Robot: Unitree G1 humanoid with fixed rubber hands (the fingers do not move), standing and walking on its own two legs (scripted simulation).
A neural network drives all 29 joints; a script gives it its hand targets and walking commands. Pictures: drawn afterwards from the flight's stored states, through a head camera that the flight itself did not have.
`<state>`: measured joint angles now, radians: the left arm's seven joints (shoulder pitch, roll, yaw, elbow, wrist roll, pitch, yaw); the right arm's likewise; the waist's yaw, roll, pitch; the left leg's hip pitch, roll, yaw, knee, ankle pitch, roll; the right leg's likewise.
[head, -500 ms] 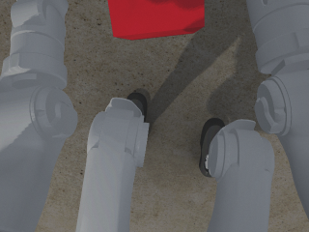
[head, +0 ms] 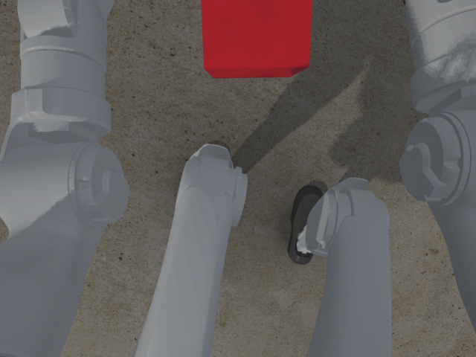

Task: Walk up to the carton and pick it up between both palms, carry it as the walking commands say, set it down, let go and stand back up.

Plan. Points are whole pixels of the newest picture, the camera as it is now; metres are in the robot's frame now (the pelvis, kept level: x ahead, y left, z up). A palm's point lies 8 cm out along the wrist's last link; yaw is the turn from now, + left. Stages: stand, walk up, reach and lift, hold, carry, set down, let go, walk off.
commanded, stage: set down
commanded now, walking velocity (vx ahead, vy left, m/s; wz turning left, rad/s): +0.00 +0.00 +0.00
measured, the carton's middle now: out of the picture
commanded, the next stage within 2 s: let go in 0.74 s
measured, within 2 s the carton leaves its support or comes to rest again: neither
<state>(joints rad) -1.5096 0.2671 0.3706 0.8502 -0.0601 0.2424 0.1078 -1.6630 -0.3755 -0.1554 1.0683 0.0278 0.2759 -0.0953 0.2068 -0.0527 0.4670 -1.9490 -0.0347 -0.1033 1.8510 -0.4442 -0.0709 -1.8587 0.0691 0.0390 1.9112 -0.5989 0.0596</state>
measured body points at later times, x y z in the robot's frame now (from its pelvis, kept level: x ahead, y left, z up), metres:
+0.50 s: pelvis +0.01 +0.00 +0.12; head +0.36 +0.07 +0.37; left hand +0.53 +0.31 +0.02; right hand +0.64 -0.03 +0.02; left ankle +0.15 +0.14 -0.43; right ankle +0.11 -0.13 -0.43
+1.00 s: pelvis +0.05 +0.01 +0.21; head +0.34 +0.05 +0.56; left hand +0.52 +0.29 +0.13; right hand +0.61 -0.04 +0.13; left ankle +0.15 +0.14 -0.43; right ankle +0.11 -0.13 -0.43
